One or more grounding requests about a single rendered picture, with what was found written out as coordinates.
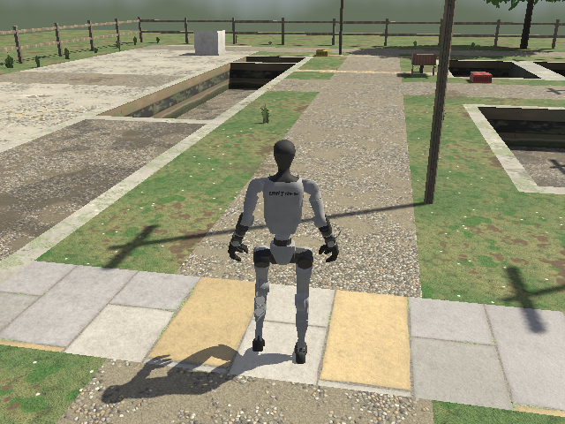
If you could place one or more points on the robot left forearm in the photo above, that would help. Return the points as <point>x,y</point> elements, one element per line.
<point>239,232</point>

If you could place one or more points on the right robot upper arm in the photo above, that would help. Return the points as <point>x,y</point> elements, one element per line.
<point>311,187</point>

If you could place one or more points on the left robot hand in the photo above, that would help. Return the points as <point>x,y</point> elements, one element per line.
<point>233,249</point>

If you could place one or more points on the right robot hand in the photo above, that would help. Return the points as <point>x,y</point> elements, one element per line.
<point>328,250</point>

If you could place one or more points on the robot right forearm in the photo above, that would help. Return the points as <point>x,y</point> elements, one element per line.
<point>328,234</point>

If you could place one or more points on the left robot upper arm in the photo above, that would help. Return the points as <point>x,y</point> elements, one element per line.
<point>255,186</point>

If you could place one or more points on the robot left shin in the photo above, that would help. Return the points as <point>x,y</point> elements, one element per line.
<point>260,307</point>

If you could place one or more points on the humanoid robot torso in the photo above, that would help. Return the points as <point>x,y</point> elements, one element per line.
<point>283,204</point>

